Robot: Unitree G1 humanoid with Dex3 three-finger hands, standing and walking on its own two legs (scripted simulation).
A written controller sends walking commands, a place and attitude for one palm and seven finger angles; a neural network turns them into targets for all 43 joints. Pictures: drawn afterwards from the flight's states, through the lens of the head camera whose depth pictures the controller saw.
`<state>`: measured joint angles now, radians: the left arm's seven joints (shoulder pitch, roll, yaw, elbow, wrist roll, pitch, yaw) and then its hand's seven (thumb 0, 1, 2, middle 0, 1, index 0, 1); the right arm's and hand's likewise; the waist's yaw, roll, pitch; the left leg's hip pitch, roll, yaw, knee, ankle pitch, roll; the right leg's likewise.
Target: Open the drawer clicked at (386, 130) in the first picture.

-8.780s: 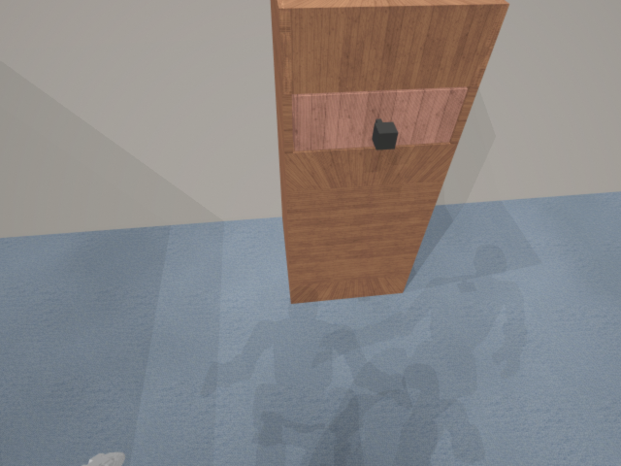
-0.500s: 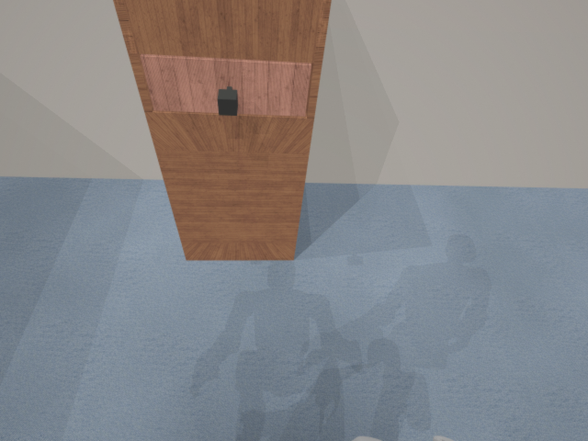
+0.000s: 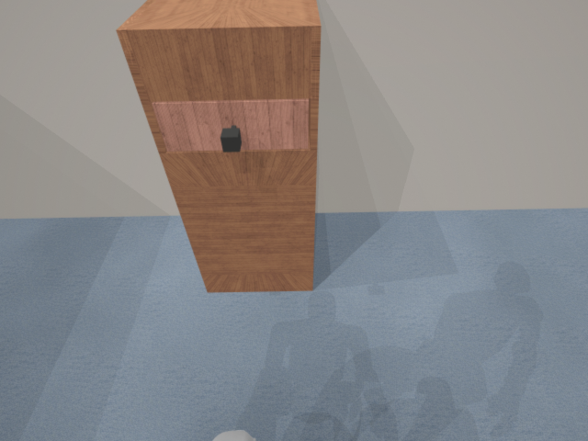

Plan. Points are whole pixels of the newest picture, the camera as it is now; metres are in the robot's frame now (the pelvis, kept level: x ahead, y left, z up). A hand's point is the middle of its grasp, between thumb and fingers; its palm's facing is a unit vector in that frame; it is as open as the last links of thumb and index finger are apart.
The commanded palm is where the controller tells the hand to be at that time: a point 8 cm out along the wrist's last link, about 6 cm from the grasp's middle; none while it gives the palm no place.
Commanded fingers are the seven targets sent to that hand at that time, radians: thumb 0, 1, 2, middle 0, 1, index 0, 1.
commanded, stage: take the last steps up to it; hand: left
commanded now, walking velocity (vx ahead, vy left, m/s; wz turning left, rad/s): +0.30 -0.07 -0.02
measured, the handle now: (232, 135) +0.81 +0.20 -0.01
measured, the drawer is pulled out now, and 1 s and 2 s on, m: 0.00 0.00 0.00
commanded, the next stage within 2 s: come to a stop and stand still in 0.62 s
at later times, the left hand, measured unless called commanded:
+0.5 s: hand (170, 433) +0.18 +0.22 -0.18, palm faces +0.03 -0.99 -0.17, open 7.4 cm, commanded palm none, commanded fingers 0.00 0.90 0.90 -0.20 -0.30 -0.20 -0.30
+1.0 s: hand (236, 344) +0.33 +0.14 -0.17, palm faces +0.01 -0.97 -0.26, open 7.2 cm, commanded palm none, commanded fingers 0.00 0.90 0.90 -0.20 -0.30 -0.20 -0.30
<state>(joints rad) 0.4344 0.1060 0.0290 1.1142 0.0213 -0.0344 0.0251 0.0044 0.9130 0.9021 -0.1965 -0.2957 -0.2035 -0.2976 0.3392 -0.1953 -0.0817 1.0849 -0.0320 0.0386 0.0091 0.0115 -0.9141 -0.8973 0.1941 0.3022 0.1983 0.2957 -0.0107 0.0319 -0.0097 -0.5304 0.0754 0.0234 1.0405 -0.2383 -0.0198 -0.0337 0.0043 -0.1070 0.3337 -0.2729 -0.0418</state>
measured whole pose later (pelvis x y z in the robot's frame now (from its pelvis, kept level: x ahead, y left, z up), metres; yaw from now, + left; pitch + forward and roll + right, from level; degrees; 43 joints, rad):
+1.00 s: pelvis +0.25 -0.05 -0.01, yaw -3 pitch -1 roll +1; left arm 0.15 0.14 0.05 1.02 0.02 0.00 0.04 -0.01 0.94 0.90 -0.20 -0.30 -0.21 -0.30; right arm 0.21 -0.19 -0.07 1.05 -0.01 0.06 -0.02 0.01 -0.91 -0.90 0.19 0.30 0.20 0.30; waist 0.00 0.04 0.08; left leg -0.44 0.02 0.02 1.00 -0.43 -0.05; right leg -0.30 -0.04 -0.16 0.50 -0.19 -0.07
